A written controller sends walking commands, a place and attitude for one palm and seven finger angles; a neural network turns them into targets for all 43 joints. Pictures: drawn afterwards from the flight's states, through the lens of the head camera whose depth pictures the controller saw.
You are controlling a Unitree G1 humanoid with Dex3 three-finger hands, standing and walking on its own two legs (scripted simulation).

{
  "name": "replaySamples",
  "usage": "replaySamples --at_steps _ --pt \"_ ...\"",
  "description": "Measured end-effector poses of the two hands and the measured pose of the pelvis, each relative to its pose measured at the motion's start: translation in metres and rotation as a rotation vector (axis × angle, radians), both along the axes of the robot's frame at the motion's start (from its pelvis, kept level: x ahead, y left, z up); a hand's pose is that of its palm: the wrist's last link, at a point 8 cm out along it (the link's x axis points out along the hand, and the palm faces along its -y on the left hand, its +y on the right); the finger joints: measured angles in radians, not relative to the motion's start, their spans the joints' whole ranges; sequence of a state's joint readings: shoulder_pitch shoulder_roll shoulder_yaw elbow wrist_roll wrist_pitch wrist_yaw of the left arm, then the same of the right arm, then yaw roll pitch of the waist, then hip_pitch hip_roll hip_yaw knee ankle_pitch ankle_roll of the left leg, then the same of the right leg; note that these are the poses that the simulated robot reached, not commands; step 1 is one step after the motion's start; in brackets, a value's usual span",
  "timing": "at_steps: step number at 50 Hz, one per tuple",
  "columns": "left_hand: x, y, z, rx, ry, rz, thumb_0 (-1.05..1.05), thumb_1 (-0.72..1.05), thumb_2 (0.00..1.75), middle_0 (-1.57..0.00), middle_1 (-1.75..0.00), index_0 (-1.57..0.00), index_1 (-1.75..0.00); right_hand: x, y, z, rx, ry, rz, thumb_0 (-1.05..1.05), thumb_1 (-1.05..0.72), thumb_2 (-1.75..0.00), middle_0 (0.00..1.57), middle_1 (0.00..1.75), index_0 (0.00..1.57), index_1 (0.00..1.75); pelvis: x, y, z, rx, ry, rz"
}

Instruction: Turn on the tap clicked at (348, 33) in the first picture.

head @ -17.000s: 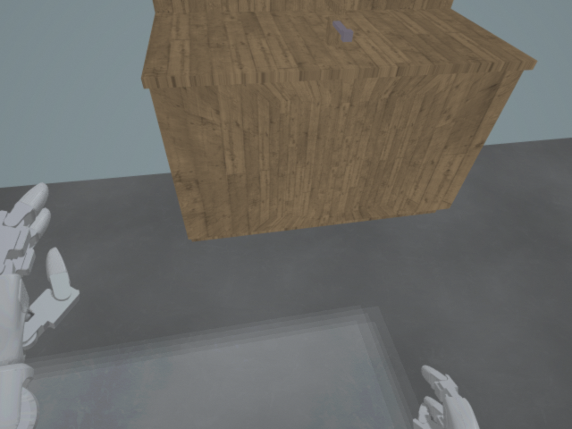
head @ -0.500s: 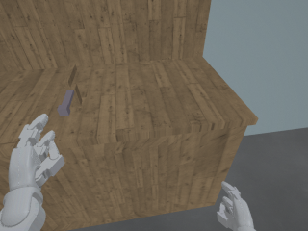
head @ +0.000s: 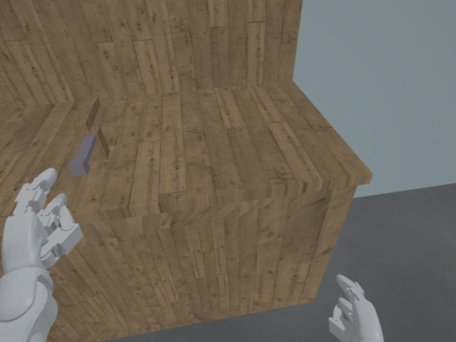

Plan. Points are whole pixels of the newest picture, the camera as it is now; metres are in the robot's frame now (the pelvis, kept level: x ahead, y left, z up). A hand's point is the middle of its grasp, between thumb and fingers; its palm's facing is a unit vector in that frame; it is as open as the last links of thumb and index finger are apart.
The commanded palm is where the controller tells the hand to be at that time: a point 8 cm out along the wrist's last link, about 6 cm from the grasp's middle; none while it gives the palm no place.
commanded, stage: reach beside the lever's end, fingers flat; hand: left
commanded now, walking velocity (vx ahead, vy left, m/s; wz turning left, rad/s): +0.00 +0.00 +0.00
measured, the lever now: (79, 166) +0.38 +0.39 +0.11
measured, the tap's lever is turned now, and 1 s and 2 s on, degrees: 0 0 0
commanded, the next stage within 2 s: none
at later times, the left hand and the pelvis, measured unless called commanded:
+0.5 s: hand (65, 208) +0.25 +0.32 +0.15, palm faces +0.56 -0.82 -0.09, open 7.4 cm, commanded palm +0.20 +0.35 +0.16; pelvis +0.01 +0.00 +0.00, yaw -1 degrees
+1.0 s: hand (62, 195) +0.28 +0.35 +0.14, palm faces +0.55 -0.83 -0.07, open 7.6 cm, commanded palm +0.24 +0.39 +0.14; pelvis +0.00 +0.02 +0.00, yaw -1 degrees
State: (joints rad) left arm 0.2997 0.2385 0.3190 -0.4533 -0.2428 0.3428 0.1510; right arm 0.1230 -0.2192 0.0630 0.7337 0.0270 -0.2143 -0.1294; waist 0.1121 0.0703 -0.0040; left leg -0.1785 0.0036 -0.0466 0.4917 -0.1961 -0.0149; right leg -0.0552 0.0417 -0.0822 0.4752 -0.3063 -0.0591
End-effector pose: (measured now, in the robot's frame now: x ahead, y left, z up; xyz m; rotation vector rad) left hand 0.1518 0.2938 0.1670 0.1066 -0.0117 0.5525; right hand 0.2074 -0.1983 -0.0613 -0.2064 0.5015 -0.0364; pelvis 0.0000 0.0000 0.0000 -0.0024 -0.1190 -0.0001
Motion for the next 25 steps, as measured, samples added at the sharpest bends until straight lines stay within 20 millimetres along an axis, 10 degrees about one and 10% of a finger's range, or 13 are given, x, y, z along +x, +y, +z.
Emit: replaySamples --at_steps 25 --pt "0.046 0.056 -0.015 -0.015 0.015 0.042 0.02 0.90 0.90 -0.20 -0.28 -0.20 -0.28 -0.025 -0.047 -0.021 -0.048 0.089 -0.140 0.01 -0.90 -0.90 0.20 0.30 0.21 0.30 0.012 -0.004 -0.004 0.009 0.077 -0.014"
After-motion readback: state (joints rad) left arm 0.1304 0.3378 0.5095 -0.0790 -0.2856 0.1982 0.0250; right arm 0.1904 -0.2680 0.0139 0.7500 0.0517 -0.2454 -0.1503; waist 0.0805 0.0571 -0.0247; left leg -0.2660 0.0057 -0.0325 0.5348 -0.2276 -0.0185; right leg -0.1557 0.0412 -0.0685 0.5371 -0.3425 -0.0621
